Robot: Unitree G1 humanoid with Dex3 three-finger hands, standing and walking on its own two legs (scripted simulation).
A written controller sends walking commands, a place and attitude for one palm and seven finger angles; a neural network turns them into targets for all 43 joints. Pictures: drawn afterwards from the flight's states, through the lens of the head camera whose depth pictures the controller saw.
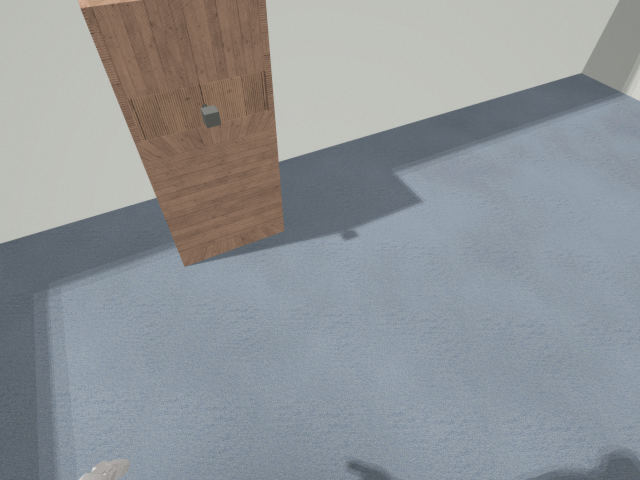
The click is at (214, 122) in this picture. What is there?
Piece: drawer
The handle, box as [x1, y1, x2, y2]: [200, 104, 220, 127]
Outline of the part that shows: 203,104 203,107 200,109 203,121 206,126 210,127 220,124 218,111 214,105 207,106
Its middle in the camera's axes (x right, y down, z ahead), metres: -0.33 -0.36 +1.12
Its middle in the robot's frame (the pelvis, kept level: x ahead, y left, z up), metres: +1.06 +0.38 -0.12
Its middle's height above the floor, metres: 0.65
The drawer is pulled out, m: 0.00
